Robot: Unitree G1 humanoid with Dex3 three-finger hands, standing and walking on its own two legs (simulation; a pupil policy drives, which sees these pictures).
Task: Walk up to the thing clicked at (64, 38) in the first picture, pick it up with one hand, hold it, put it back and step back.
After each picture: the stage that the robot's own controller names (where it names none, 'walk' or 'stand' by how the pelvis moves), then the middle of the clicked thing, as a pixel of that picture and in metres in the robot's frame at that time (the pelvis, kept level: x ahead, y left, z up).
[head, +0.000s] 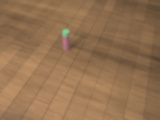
stand; (66, 40) +1.26 +0.12 -0.66
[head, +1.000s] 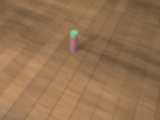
walk; (74, 41) +1.15 +0.10 -0.63
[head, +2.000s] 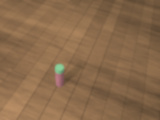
walk; (59, 76) +0.78 +0.12 -0.64
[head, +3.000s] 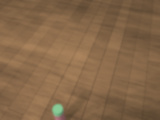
walk; (59, 116) +0.48 +0.16 -0.63
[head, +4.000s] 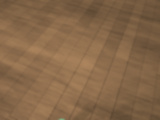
stand; out of the picture +0.37 +0.12 -0.65
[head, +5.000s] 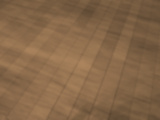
stand; out of the picture +0.35 +0.13 -0.66
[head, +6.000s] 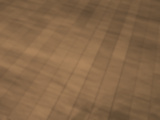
stand; out of the picture +0.37 +0.13 -0.66
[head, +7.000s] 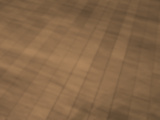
stand; out of the picture +0.36 +0.14 -0.66
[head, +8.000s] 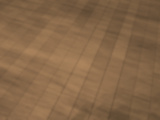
stand; out of the picture +0.36 +0.14 -0.66
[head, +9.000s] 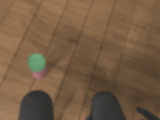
go down; (38, 68) +0.42 +0.16 -0.37
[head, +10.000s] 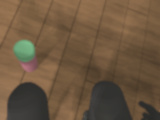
go down; (27, 58) +0.43 +0.19 -0.28
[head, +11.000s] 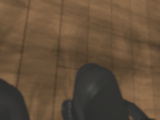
close in; out of the picture +0.42 +0.24 -0.17
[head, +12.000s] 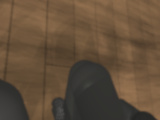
close; out of the picture +0.44 +0.25 -0.16
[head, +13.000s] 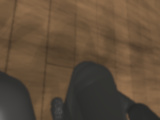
lift; out of the picture +0.39 +0.24 -0.16
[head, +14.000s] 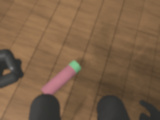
lift; (61, 78) +0.44 +0.10 -0.46
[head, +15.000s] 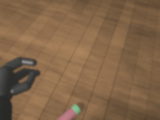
hold; (64, 119) +0.42 +0.09 -0.69
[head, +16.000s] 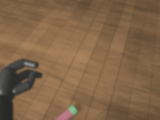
stand; (61, 119) +0.44 +0.13 -0.71
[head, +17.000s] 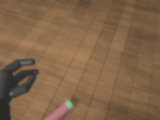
stand; (57, 114) +0.48 +0.16 -0.70
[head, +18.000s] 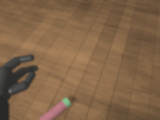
stand; (55, 111) +0.51 +0.18 -0.71
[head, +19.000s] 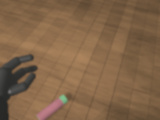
stand; (52, 108) +0.54 +0.20 -0.71
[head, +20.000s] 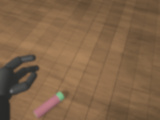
stand; (49, 104) +0.56 +0.23 -0.71
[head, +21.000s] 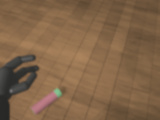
stand; (46, 101) +0.59 +0.25 -0.71
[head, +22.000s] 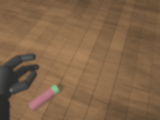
stand; (44, 97) +0.61 +0.27 -0.71
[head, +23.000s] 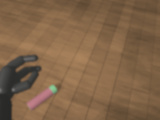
stand; (42, 97) +0.63 +0.29 -0.71
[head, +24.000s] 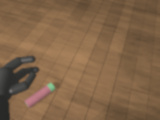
stand; (40, 94) +0.65 +0.30 -0.71
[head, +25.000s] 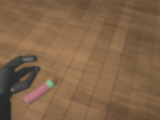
stand; (39, 91) +0.67 +0.32 -0.71
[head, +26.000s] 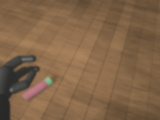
stand; (37, 88) +0.69 +0.34 -0.71
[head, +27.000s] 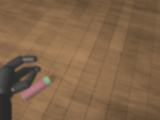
stand; (36, 88) +0.70 +0.35 -0.71
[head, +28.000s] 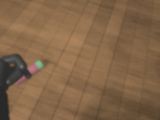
crouch; (28, 72) +0.73 +0.36 -0.68
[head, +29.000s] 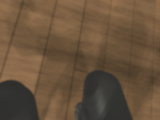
lower; out of the picture +0.76 +0.49 -0.30
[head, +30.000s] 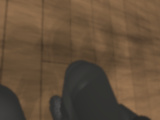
lower; out of the picture +0.70 +0.58 -0.26
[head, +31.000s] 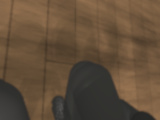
lower; out of the picture +0.70 +0.59 -0.25
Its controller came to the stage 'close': yes
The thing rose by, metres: 0.06
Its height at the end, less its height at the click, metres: -0.09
